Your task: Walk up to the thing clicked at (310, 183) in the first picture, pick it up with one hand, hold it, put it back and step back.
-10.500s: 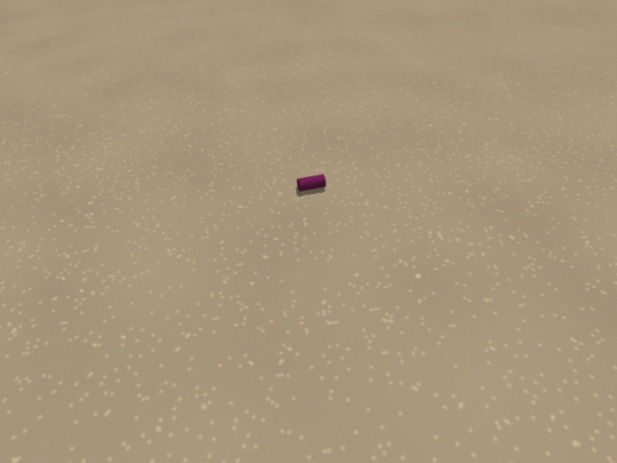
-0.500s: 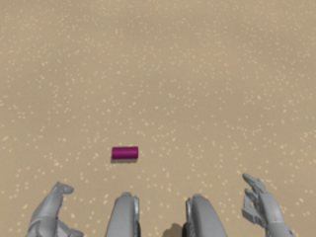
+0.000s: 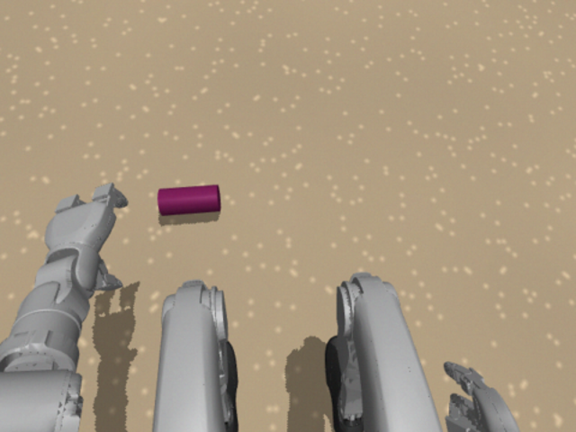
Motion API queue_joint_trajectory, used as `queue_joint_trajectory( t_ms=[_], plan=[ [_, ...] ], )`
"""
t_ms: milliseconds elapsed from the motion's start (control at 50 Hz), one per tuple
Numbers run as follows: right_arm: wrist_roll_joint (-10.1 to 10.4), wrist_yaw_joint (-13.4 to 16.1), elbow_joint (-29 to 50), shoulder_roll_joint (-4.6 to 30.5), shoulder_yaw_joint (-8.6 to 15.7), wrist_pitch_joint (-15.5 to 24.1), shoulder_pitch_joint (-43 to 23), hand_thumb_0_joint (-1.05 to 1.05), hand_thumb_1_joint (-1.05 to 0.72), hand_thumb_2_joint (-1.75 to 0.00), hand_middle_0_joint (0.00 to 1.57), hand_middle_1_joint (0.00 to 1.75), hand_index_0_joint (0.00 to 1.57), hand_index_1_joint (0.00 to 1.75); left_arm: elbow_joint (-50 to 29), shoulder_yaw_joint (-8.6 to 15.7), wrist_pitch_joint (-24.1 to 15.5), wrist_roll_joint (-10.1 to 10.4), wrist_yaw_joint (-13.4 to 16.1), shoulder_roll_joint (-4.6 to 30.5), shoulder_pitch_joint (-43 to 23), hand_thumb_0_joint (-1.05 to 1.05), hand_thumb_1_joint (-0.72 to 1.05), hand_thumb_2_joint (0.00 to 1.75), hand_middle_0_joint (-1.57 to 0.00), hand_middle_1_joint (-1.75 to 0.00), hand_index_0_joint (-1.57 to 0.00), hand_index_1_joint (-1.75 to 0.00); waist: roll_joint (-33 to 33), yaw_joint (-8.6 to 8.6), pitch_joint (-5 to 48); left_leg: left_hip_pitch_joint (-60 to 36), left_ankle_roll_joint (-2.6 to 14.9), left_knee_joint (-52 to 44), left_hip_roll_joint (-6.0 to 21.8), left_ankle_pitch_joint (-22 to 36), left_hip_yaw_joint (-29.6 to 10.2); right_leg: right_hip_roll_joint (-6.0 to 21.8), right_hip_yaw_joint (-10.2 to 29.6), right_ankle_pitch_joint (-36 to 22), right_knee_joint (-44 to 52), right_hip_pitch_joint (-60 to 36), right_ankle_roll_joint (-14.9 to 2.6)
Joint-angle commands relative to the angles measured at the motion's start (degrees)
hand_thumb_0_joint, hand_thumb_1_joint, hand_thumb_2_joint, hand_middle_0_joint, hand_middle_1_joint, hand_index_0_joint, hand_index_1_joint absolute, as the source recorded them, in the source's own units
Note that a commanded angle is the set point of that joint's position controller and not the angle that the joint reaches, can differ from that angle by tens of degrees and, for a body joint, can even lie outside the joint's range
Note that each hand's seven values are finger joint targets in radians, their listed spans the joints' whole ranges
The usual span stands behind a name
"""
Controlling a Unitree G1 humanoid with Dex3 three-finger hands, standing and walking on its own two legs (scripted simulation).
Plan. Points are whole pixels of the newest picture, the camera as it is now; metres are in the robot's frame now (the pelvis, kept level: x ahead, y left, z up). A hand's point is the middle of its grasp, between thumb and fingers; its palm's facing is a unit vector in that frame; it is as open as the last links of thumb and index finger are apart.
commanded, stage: rise first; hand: left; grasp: from above
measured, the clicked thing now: (190, 200) +0.55 +0.21 -0.40
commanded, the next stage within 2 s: none
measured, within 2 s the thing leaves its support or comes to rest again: neither
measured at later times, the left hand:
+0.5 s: hand (128, 223) +0.44 +0.28 -0.22, palm faces -0.47 -0.01 -0.88, open 14.1 cm
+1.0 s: hand (141, 214) +0.47 +0.28 -0.26, palm faces -0.46 -0.02 -0.89, open 13.9 cm
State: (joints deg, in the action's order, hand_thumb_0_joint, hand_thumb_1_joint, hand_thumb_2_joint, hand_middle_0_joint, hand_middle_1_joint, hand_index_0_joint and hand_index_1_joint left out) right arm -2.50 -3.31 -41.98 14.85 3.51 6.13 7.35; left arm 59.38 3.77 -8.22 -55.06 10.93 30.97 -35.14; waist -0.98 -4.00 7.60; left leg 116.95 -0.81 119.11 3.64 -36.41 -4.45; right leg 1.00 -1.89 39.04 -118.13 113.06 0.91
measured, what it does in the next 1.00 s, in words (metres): lowers itself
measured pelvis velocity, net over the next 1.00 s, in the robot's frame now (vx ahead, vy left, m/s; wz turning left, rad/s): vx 0.00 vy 0.01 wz -0.07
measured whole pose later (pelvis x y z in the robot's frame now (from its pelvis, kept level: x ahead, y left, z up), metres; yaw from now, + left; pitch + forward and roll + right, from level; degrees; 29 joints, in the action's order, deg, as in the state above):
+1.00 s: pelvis +0.00 +0.01 -0.09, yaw -4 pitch +34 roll -7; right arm -8.1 -7.0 -43.2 14.8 -1.6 2.0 8.3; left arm 80.4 3.9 -12.3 -72.6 21.1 41.3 -54.1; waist 1.1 -11.9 2.5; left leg 132.6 -0.1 136.0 3.5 -38.1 -8.0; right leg -0.4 -3.4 40.1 -132.6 126.7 2.3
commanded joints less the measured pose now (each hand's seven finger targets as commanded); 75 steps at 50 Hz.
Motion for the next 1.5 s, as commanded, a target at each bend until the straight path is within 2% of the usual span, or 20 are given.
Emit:
queue_joint_trajectory(
  t_ms=[0,40,80,220,480,500,580,620,640,660,880,1020,1060,1100,1180,1220,1260,1340,1400,1480],
  plan=[
    [-0.3,0.6,3.8,11.2,3.9,-0.4,7.5,0.0,-0.9,-0.91,0.2,0.3,0.2,0.3,-5.9,3.8,-2.3,-3.3,3.7,18.5,-19.3,0.0,-0.54,1.03,-0.08,-1.01,-0.08,-1.01,-5.1,-1.18,37.0,-23.8,2.17,-10.7,-3.0,2.1,3.5,-2.5,-2.5,-3.0,14.6,-15.8,-2.72],
    [-0.7,0.5,2.9,11.5,3.5,-1.2,8.2,0.0,-0.9,-0.91,0.2,0.3,0.2,0.3,-1.7,2.3,-2.4,-4.9,4.2,16.8,-19.4,0.0,-0.55,1.03,-0.08,-1.0,-0.07,-1.01,-5.9,-2.46,34.4,-23.0,2.13,-9.9,-2.8,1.1,2.8,-2.5,-3.5,-2.9,12.8,-11.6,-2.84],
    [-1.0,0.4,2.5,11.7,3.4,-1.8,8.3,0.0,-0.9,-0.9,0.2,0.3,0.2,0.3,-0.9,3.1,-2.8,-6.3,5.0,19.2,-21.6,0.0,-0.54,1.03,-0.08,-0.98,-0.08,-0.99,-6.7,-2.24,34.2,-23.0,2.04,-9.2,-2.8,0.4,2.4,-2.5,-3.7,-2.4,11.6,-10.1,-3.04],
    [-2.0,-0.6,1.3,12.6,2.9,-3.3,9.3,0.0,-0.9,-0.9,0.2,0.3,0.2,0.3,3.8,1.8,-3.6,-11.3,6.4,19.9,-26.4,0.0,-0.56,1.04,-0.07,-0.97,-0.06,-0.98,-10.6,-3.63,34.0,-22.7,1.63,-6.6,-2.5,2.3,1.4,-2.4,-5.2,-5.3,6.5,-5.0,-3.45],
    [-4.1,-1.9,-0.3,13.0,1.5,-4.2,10.9,0.0,-0.9,-0.9,0.2,0.3,0.2,0.3,8.5,1.2,-6.0,-17.2,10.3,21.8,-34.8,0.0,-0.53,1.0,-0.06,-1.0,-0.07,-0.99,-13.1,-6.29,35.5,-19.8,1.97,-0.3,-2.6,6.4,2.0,-2.8,-5.9,-9.7,2.4,-3.0,-3.04],
    [-4.3,-2.0,-0.8,12.8,1.4,-4.3,11.4,0.0,-0.9,-0.9,0.2,0.3,0.2,0.3,9.7,1.8,-5.9,-17.4,10.7,22.4,-33.9,0.0,-0.53,1.0,-0.06,-1.0,-0.08,-0.99,-12.2,-5.77,35.9,-19.9,1.96,-0.1,-2.5,6.6,1.8,-2.8,-6.0,-9.6,2.1,-3.1,-3.08],
    [-4.9,-2.2,-0.3,12.6,0.6,-4.1,10.8,0.0,-0.9,-0.9,0.2,0.3,0.2,0.3,13.1,1.1,-5.6,-17.1,11.7,21.7,-35.2,0.0,-0.52,0.99,-0.07,-1.02,-0.08,-1.0,-10.3,-7.06,32.3,-15.1,2.46,0.8,-2.6,3.8,2.4,-3.0,-6.1,-7.3,2.6,-2.8,-2.8],
    [-5.0,-2.1,-0.4,12.8,0.4,-3.9,10.9,0.0,-0.9,-0.9,0.2,0.3,0.2,0.3,11.7,2.0,-5.6,-17.2,12.3,23.8,-36.9,0.0,-0.52,0.98,-0.06,-1.02,-0.09,-1.0,-11.7,-6.29,34.9,-16.6,2.38,1.3,-2.5,4.3,2.4,-3.1,-6.0,-7.8,2.3,-3.0,-2.83],
    [-5.2,-2.1,-0.4,13.2,0.4,-3.9,11.3,0.0,-0.9,-0.9,0.2,0.3,0.2,0.3,12.5,1.8,-5.4,-17.6,12.3,23.8,-37.2,0.0,-0.51,0.97,-0.06,-1.02,-0.09,-0.99,-12.2,-7.12,34.9,-16.3,2.37,1.9,-2.4,4.4,2.4,-3.1,-6.2,-8.0,1.9,-2.9,-2.74],
    [-5.2,-2.2,-0.4,13.0,0.3,-3.9,11.3,0.0,-0.9,-0.9,0.2,0.3,0.2,0.3,12.7,1.2,-5.3,-17.6,12.3,22.7,-36.9,0.0,-0.51,0.97,-0.06,-1.03,-0.09,-1.0,-12.3,-7.12,35.1,-16.2,2.31,1.9,-2.5,4.7,2.5,-3.2,-6.1,-8.4,1.8,-3.2,-2.82],
    [-5.5,-2.7,-0.4,13.4,-0.8,-4.0,12.4,0.0,-0.9,-0.9,0.2,0.3,0.2,0.3,12.5,2.0,-4.2,-16.9,12.2,24.5,-36.3,0.0,-0.5,0.96,-0.06,-1.05,-0.1,-1.02,-13.4,-7.69,34.8,-15.5,2.37,3.8,-2.0,8.1,2.2,-3.4,-6.6,-12.5,0.3,-4.9,-2.57],
    [-5.5,-2.9,-0.6,13.8,-1.3,-4.2,12.8,0.0,-0.9,-0.9,0.2,0.3,0.2,0.3,13.8,1.8,-4.4,-16.8,12.3,24.1,-36.2,0.0,-0.52,0.97,-0.06,-1.04,-0.09,-1.01,-13.9,-8.31,33.6,-15.2,2.11,4.2,-2.0,7.7,1.5,-3.5,-7.1,-12.1,-1.1,-3.2,-2.8],
    [-5.6,-3.1,-0.4,14.2,-1.5,-4.1,13.0,0.0,-0.9,-0.9,0.2,0.3,0.2,0.3,14.1,2.7,-4.4,-17.0,12.5,25.8,-36.5,0.0,-0.51,0.97,-0.06,-1.05,-0.09,-1.01,-13.6,-8.51,33.4,-14.9,2.28,4.8,-1.9,8.1,1.6,-3.4,-7.1,-12.6,-0.9,-3.5,-2.62],
    [-5.6,-3.1,-0.5,14.0,-1.6,-4.1,12.7,0.0,-0.9,-0.9,0.2,0.3,0.2,0.3,13.8,1.7,-4.5,-17.0,12.7,24.7,-37.6,0.0,-0.51,0.96,-0.06,-1.05,-0.09,-1.02,-14.2,-8.96,33.5,-14.5,2.22,4.8,-1.9,7.4,1.5,-3.6,-7.3,-12.1,-1.1,-2.7,-2.72],
    [-5.7,-3.1,-0.4,14.5,-2.0,-4.0,12.5,0.0,-0.9,-0.9,0.2,0.3,0.2,0.3,13.1,2.4,-4.4,-17.0,13.1,25.8,-38.9,0.0,-0.51,0.98,-0.06,-1.04,-0.09,-1.02,-16.1,-8.55,34.3,-15.9,1.93,4.6,-1.9,7.4,1.2,-3.5,-7.5,-11.8,-1.9,-1.5,-2.87],
    [-5.8,-3.2,-0.2,14.6,-2.2,-4.0,12.8,0.0,-0.9,-0.9,0.2,0.3,0.2,0.3,14.0,1.9,-4.5,-17.1,13.2,25.3,-39.7,0.0,-0.52,0.98,-0.06,-1.04,-0.09,-1.02,-16.0,-9.78,33.4,-14.7,2.04,4.8,-2.0,6.6,1.2,-3.6,-7.6,-11.5,-1.6,-1.4,-2.78],
    [-5.9,-3.2,-0.4,14.3,-2.5,-4.1,12.6,0.0,-0.9,-0.9,0.2,0.3,0.2,0.3,16.2,1.0,-4.4,-17.0,13.2,24.5,-38.1,0.0,-0.53,0.99,-0.07,-1.05,-0.09,-1.03,-13.9,-9.69,32.6,-12.8,2.36,5.6,-2.1,6.7,1.5,-3.9,-7.3,-11.7,-1.0,-2.4,-2.58],
    [-6.2,-3.2,-0.5,14.6,-2.8,-3.8,13.2,0.0,-0.9,-0.9,0.2,0.3,0.2,0.3,15.9,2.5,-4.3,-16.9,13.5,26.8,-38.8,0.0,-0.52,0.98,-0.06,-1.05,-0.08,-1.03,-13.7,-9.39,32.7,-12.8,2.39,6.0,-2.1,6.8,1.6,-3.6,-7.3,-11.6,-1.3,-2.8,-2.49],
    [-6.2,-3.1,-0.2,14.7,-3.0,-3.7,12.8,0.0,-0.9,-0.9,0.2,0.3,0.2,0.3,16.2,1.3,-4.4,-17.0,13.2,25.5,-40.1,0.0,-0.52,0.98,-0.06,-1.05,-0.08,-1.03,-14.7,-10.68,32.3,-13.2,2.29,5.8,-2.1,5.6,1.0,-3.7,-7.8,-10.7,-1.4,-1.5,-2.64],
    [-6.1,-3.1,-0.3,14.5,-3.2,-3.7,12.7,0.0,-0.91,-0.9,0.2,0.3,0.2,0.3,17.3,1.7,-4.3,-17.4,13.3,26.8,-39.1,0.0,-0.52,0.98,-0.07,-1.06,-0.09,-1.03,-15.1,-9.84,32.1,-12.9,2.22,5.7,-2.1,6.1,1.2,-3.8,-7.6,-11.0,-1.8,-1.7,-2.77]
  ],
)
